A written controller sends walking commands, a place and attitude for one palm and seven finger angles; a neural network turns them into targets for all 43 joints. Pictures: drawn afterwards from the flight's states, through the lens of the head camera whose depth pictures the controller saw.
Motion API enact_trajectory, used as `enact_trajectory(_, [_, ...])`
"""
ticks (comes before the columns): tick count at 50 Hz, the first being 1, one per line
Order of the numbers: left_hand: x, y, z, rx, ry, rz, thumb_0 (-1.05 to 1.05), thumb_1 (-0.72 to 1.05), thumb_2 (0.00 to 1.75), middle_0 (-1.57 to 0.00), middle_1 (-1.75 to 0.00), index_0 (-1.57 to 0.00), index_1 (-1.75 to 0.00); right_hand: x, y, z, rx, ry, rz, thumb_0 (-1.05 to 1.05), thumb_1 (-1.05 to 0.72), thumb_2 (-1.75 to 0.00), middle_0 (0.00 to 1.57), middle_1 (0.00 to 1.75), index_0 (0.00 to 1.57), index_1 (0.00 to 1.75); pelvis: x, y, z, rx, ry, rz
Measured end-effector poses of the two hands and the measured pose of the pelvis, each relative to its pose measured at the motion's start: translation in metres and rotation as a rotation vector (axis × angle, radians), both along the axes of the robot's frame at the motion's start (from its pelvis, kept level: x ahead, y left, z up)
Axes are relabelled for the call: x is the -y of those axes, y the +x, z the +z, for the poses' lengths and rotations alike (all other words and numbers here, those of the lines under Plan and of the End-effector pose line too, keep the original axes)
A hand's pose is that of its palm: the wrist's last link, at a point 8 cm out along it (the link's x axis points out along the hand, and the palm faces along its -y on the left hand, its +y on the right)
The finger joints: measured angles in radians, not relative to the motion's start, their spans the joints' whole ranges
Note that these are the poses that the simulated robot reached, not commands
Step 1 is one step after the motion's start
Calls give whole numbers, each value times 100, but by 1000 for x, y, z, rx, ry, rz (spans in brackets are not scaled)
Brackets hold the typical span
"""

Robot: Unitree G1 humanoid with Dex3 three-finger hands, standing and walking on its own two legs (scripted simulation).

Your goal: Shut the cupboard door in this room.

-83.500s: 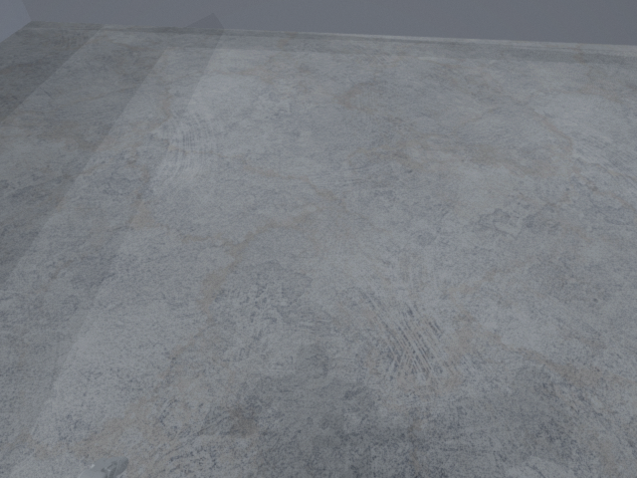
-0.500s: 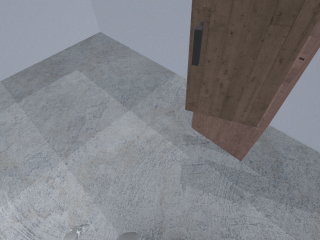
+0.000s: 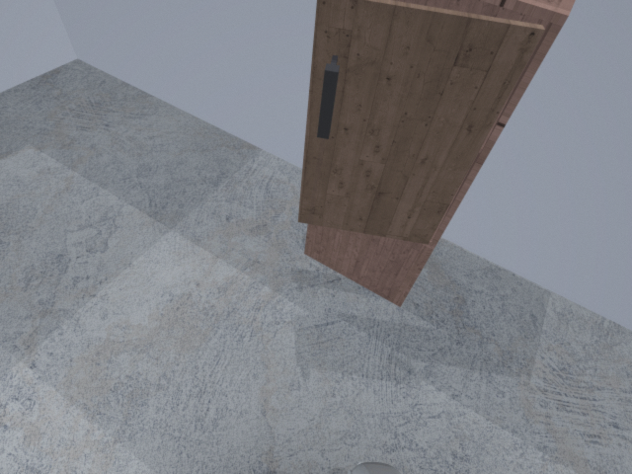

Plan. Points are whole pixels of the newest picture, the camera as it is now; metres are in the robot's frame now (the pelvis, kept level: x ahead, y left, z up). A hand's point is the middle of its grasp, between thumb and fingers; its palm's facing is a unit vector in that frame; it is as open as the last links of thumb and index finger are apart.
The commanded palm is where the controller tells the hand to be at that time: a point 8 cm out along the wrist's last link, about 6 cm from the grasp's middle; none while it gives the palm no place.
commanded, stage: turn to face it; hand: left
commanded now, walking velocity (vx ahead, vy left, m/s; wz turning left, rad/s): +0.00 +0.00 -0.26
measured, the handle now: (328, 97) +0.75 +0.03 +0.05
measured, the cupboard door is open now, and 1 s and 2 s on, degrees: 23 23 23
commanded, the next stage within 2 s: take the last steps up to it in 0.04 s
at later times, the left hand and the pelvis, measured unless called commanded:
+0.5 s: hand out of the picture +0.08 +0.13 -0.17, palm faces -0.09 -0.98 -0.19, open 7.3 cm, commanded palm none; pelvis +0.04 -0.04 +0.00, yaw -6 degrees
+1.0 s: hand (256, 356) +0.31 +0.11 -0.16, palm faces -0.18 -0.97 -0.19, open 7.4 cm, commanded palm none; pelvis +0.21 -0.06 +0.00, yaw -11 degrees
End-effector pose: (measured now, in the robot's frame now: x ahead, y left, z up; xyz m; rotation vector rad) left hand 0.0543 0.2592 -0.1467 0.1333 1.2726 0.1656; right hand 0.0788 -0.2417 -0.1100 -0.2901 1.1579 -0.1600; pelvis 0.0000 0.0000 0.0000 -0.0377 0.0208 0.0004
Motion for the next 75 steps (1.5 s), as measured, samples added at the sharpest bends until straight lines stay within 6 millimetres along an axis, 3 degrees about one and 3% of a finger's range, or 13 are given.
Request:
enact_trajectory(7, [3,24,10,5,25,-71,0,91,89,-19,-29,-20,-30,-1,-48,-11,-86,41,-108,1,-91,-90,20,30,21,30,1,0,3,-1,0,-55])
enact_trajectory(14, [42,53,12,58,37,-171,0,91,89,-19,-29,-20,-30,21,-101,-41,-176,102,-224,1,-91,-90,20,30,21,30,24,2,-11,-1,38,-104])
enact_trajectory(18, [63,51,16,71,30,-164,0,90,89,-20,-29,-20,-30,37,-109,-45,-231,109,-246,1,-91,-90,20,30,21,30,33,12,-8,10,28,-103])
enact_trajectory(25, [79,30,8,-39,-3,-132,0,91,89,-20,-30,-20,-30,54,-57,-28,-156,91,-233,1,-91,-90,20,30,20,30,43,41,-1,12,27,-105])
enact_trajectory(34, [71,34,-27,-220,-68,-90,0,90,89,-20,-30,-20,-30,41,55,-29,-25,50,-168,1,-91,-90,20,30,20,30,32,107,-20,15,18,-127])
enact_trajectory(38, [65,74,-23,-228,-60,-140,0,91,89,-20,-30,-20,-30,31,71,-24,3,52,-198,0,-91,-90,20,30,20,30,31,131,-15,27,27,-161])
enact_trajectory(44, [71,172,1,-70,-33,-177,0,91,89,-19,-29,-20,-30,21,58,-20,-127,99,-254,0,-91,-90,20,30,21,30,40,166,3,26,21,-169])
enact_trajectory(50, [101,258,13,32,-3,-240,0,91,90,-19,-29,-20,-30,28,50,-30,-243,162,-335,1,-91,-90,20,30,21,30,64,205,2,28,37,-189])
enact_trajectory(55, [138,309,4,77,24,-276,0,91,90,-19,-29,-20,-30,52,61,-52,-305,207,-382,1,-91,-90,20,30,21,30,99,243,-15,30,62,-204])
enact_trajectory(59, [164,319,6,57,15,-262,0,91,89,-19,-29,-20,-30,77,96,-53,-317,197,-364,1,-91,-90,20,30,20,30,112,263,-11,22,43,-190])
enact_trajectory(64, [167,328,12,29,40,-225,-2,94,89,-20,-30,-20,-30,101,157,-42,-240,162,-324,1,-91,-90,20,30,20,30,121,278,-1,9,54,-186])
enact_trajectory(70, [154,324,10,-6,39,-191,-1,93,89,-20,-30,-20,-30,116,226,-34,-123,114,-260,1,-91,-90,19,30,20,30,111,286,1,12,48,-183])
enact_trajectory(75, [129,318,1,-23,29,-170,0,91,89,-20,-30,-20,-30,109,266,-21,-30,73,-217,0,-91,-90,19,30,20,30,93,288,-3,14,39,-174])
